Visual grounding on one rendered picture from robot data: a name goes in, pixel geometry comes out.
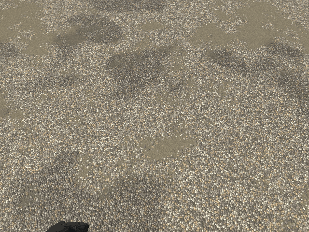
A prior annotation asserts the robot left hand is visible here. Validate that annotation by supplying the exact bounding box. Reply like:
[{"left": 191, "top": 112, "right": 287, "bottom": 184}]
[{"left": 45, "top": 221, "right": 89, "bottom": 232}]

